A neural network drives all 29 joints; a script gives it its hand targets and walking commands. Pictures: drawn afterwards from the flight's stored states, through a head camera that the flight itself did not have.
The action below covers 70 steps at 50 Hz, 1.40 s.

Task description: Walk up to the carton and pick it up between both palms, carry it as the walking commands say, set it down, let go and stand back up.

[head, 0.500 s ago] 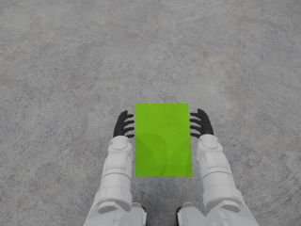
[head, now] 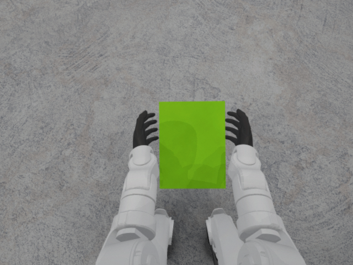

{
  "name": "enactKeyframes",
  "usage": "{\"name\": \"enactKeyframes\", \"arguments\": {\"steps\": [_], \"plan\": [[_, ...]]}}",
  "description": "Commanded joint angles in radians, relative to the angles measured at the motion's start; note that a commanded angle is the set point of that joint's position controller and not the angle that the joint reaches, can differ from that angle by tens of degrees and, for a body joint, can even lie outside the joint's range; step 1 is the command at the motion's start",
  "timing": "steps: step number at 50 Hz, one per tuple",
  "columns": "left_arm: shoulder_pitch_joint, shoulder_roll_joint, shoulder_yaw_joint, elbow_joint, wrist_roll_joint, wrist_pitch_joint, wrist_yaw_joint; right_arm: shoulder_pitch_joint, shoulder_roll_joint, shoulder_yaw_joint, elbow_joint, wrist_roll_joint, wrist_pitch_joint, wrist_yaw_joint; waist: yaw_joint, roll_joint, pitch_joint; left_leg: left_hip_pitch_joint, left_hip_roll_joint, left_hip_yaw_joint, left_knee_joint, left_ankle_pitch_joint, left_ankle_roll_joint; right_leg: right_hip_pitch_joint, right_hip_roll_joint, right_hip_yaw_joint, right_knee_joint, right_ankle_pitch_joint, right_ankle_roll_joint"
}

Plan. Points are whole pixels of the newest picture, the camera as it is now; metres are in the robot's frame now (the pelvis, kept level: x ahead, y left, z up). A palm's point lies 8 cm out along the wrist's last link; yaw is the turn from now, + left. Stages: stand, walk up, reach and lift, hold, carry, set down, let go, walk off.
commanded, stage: set down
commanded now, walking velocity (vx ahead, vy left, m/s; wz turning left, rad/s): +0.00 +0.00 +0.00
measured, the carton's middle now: (190, 142) +0.42 -0.01 -0.15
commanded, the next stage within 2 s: none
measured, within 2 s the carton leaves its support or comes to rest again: neither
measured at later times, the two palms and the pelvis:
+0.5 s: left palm (148, 143) +0.41 +0.11 -0.14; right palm (233, 145) +0.40 -0.12 -0.15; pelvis -0.01 +0.00 -0.07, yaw +0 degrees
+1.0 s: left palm (153, 143) +0.44 +0.11 -0.23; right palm (227, 145) +0.43 -0.12 -0.23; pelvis -0.03 +0.01 -0.14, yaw +0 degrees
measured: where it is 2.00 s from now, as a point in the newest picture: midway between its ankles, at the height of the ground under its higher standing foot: (189, 252)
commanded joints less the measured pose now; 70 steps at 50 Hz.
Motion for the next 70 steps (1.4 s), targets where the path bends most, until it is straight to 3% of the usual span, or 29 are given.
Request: {"name": "enactKeyframes", "arguments": {"steps": [1, 18, 40, 70], "plan": [[-0.512, -0.886, -0.574, 0.101, -0.086, -0.028, -0.258, -0.483, 0.889, 0.575, 0.128, 0.078, -0.014, 0.257, -0.002, 0.000, -0.743, 0.341, -0.103, 0.081, -0.071, 0.180, 0.009, 0.354, 0.094, -0.070, -0.081, 0.240, -0.018], [-0.621, -0.834, -0.555, 0.142, -0.118, -0.029, -0.241, -0.603, 0.830, 0.555, 0.161, 0.125, -0.021, 0.232, 0.000, -0.002, -0.820, 0.165, -0.112, 0.105, 0.109, 0.165, -0.001, 0.159, 0.108, -0.101, 0.091, 0.207, 0.004], [-0.851, -0.827, -0.505, 0.196, -0.145, 0.014, -0.229, -0.857, 0.796, 0.510, 0.174, 0.162, 0.024, 0.241, -0.008, 0.009, -0.927, -0.014, -0.132, 0.147, 0.317, 0.088, -0.009, -0.064, 0.127, -0.150, 0.304, 0.103, 0.016], [-1.090, -0.736, -0.425, 0.264, -0.168, 0.024, -0.229, -1.091, 0.700, 0.447, 0.198, 0.180, 0.038, 0.248, -0.021, 0.017, -0.991, -0.214, -0.140, 0.186, 0.546, 0.095, -0.012, -0.268, 0.128, -0.189, 0.535, 0.109, 0.026]]}}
